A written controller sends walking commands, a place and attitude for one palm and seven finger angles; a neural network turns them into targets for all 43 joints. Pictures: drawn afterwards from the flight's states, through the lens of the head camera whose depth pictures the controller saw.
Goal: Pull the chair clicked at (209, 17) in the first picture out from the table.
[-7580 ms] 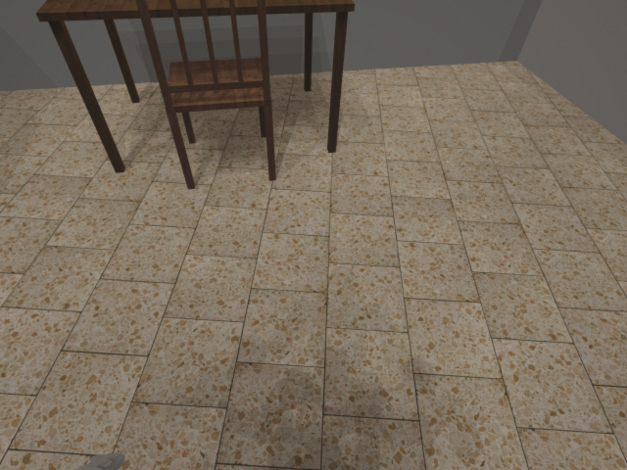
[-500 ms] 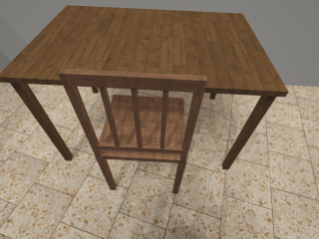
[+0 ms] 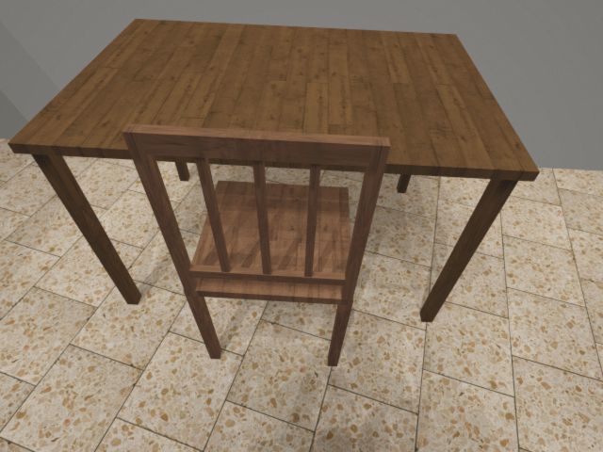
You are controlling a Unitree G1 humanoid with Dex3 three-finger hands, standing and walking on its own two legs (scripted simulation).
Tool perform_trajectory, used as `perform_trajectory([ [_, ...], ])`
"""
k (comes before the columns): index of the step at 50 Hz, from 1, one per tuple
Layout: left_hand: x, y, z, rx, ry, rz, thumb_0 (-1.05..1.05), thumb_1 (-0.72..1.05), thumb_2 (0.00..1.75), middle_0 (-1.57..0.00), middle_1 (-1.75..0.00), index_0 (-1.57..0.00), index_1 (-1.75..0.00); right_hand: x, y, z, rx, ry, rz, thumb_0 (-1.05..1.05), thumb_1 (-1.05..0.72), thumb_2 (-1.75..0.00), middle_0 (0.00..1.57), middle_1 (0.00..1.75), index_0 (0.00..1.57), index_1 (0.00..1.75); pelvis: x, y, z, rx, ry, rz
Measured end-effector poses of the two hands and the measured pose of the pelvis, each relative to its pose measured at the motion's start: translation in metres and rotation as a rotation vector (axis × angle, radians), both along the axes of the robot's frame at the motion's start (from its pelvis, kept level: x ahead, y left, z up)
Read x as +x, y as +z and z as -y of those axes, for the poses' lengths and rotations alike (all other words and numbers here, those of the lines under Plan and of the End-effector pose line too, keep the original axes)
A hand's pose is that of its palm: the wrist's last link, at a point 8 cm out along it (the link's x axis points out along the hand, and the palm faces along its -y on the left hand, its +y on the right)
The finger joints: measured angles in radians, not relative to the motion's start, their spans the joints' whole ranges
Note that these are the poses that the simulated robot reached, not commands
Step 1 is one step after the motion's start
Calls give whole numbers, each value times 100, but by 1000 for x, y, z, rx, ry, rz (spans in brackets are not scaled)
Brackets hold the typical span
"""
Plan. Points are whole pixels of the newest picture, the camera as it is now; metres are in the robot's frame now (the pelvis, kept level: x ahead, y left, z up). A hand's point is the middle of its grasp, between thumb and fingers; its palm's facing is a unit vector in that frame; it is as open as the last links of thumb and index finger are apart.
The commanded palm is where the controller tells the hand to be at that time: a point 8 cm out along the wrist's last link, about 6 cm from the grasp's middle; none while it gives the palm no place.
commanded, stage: look again from close up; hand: left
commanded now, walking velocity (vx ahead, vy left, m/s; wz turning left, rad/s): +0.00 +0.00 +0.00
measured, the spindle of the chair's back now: (263, 224) +0.55 +0.11 -0.08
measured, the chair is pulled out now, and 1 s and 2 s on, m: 0.00 0.00 0.00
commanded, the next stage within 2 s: shuffle to correct the standing spot in 0.26 s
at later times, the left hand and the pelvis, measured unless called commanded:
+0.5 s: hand out of the picture -0.01 +0.15 -0.18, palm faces +0.02 -0.99 -0.15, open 7.3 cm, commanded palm none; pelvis +0.02 -0.01 +0.00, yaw +0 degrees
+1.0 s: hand out of the picture +0.07 +0.11 -0.19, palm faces +0.05 -0.99 -0.13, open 7.3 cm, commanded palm none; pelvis +0.11 -0.05 -0.01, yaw +1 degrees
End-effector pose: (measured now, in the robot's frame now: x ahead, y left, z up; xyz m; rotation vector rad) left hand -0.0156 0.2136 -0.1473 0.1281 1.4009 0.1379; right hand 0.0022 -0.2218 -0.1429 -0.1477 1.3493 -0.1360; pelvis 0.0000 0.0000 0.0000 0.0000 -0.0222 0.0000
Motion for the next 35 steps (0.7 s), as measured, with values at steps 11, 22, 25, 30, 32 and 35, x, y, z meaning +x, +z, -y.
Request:
perform_trajectory([
  [11,-15,1,10,-14,13,-59,0,91,90,-20,-30,-20,-30,-10,0,-3,15,-10,-56,1,-92,-90,20,30,20,30,4,2,5,-1,-1,-9],
  [22,0,-1,16,-21,14,-43,0,91,90,-20,-30,-20,-30,-5,-1,-3,17,-12,-70,1,-92,-90,20,30,20,30,12,1,8,1,0,-10],
  [25,5,-3,17,-22,9,-47,0,91,90,-20,-30,-20,-30,-3,-2,-2,21,-21,-73,1,-92,-90,20,30,20,30,17,0,10,6,0,-16],
  [30,15,-2,21,-13,8,-62,0,91,90,-20,-30,-20,-30,3,-6,4,32,-39,-91,0,-92,-90,20,30,20,30,32,-2,20,15,-1,-34],
  [32,20,-1,25,-7,14,-67,0,91,90,-20,-30,-20,-30,8,-8,9,35,-41,-101,0,-91,-90,20,30,20,30,40,-3,25,14,1,-42],
  [35,28,-1,32,0,29,-72,0,91,90,-20,-30,-20,-30,18,-11,17,36,-36,-111,0,-91,-90,20,30,20,30,52,-6,33,6,5,-52],
])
